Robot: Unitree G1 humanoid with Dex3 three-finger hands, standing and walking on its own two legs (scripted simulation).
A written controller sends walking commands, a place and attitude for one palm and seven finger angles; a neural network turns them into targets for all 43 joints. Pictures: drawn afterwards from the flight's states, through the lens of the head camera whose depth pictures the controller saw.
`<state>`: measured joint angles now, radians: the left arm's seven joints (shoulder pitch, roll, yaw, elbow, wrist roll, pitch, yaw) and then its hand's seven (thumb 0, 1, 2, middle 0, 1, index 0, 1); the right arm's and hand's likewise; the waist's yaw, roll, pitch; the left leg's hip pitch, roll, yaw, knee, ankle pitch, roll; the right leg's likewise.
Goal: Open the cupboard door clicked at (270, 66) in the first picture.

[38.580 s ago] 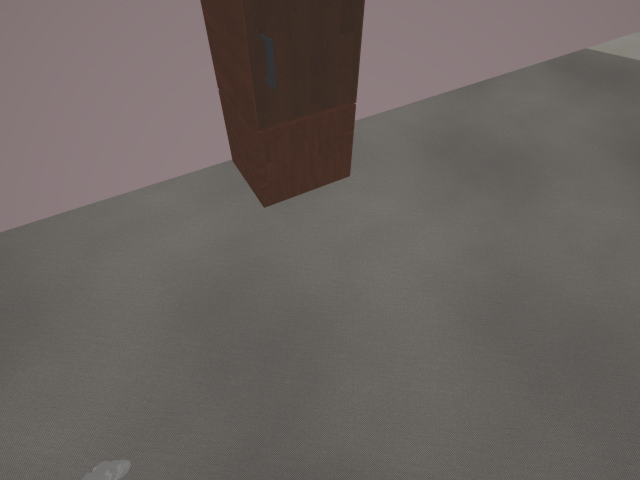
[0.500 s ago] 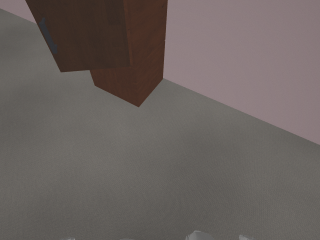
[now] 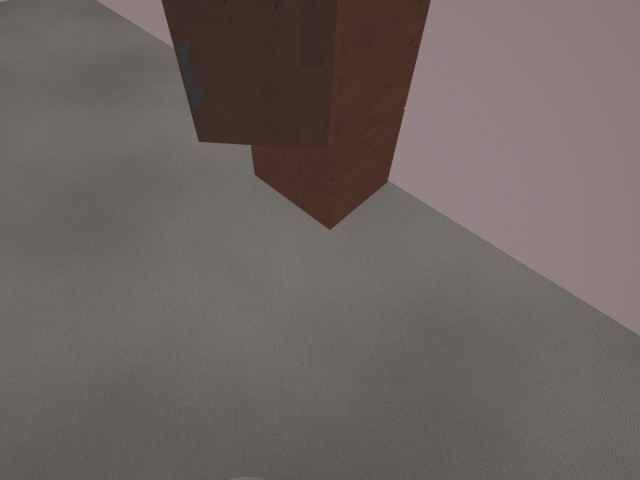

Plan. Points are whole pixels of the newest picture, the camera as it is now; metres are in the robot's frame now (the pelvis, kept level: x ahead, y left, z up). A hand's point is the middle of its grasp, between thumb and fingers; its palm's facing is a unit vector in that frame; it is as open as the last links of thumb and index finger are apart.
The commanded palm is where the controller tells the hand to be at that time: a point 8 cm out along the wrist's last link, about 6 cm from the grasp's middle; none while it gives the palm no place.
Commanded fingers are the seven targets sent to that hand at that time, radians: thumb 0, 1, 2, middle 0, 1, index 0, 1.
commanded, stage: take the last steps up to it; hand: left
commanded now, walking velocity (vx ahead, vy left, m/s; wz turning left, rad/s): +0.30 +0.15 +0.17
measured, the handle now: (191, 74) +1.04 +0.46 -0.10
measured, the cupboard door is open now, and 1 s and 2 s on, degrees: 40 40 40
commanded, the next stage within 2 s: come to a stop and stand still in 1.14 s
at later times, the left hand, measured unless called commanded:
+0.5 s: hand (208, 380) +0.27 +0.20 -0.17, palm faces +0.04 -0.98 -0.21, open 7.4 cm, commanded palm none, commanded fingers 0.00 0.90 0.90 -0.20 -0.30 -0.20 -0.30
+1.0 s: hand (157, 394) +0.24 +0.29 -0.19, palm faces +0.16 -0.97 -0.17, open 7.3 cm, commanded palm none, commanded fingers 0.00 0.90 0.90 -0.20 -0.30 -0.20 -0.30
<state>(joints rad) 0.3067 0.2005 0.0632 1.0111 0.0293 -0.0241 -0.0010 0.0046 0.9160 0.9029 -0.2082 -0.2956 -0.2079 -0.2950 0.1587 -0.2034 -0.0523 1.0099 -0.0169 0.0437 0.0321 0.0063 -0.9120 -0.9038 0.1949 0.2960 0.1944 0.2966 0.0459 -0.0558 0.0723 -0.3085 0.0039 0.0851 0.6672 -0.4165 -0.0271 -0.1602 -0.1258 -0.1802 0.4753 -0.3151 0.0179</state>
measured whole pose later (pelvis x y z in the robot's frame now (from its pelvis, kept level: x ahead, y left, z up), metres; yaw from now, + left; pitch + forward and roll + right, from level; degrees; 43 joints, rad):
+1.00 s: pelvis +0.32 +0.12 -0.02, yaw +3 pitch +0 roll +1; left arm 0.37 0.18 0.06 1.14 0.02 0.00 0.00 0.01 0.91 0.90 -0.20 -0.29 -0.20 -0.29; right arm 0.12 -0.17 -0.03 0.98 -0.03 -0.06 0.01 0.00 -0.91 -0.90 0.20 0.30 0.20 0.30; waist 0.05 -0.05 0.07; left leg -0.36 0.02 0.16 0.59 -0.22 0.06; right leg -0.32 -0.12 -0.06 1.05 -0.50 0.00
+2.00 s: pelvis +0.42 +0.16 +0.00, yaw +1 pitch -1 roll +0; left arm 0.27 0.18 0.00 1.09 0.01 0.01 0.04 0.00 0.91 0.90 -0.20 -0.29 -0.20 -0.29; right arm 0.18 -0.18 -0.02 1.05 -0.01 0.00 -0.02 0.00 -0.92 -0.90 0.20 0.30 0.20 0.30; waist 0.00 0.01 0.05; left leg -0.22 0.02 0.11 0.48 -0.25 0.02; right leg -0.17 -0.02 -0.02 0.47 -0.28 0.01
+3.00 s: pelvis +0.43 +0.14 +0.00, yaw +0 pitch +0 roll +1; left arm 0.23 0.20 -0.01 1.10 0.01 -0.02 0.02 0.00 0.91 0.90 -0.20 -0.30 -0.20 -0.29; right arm 0.19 -0.20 0.00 1.11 -0.01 -0.03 -0.02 0.00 -0.91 -0.90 0.20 0.30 0.20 0.30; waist 0.00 -0.01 0.04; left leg -0.18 0.03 0.13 0.44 -0.25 0.00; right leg -0.17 0.00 0.00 0.47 -0.30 -0.01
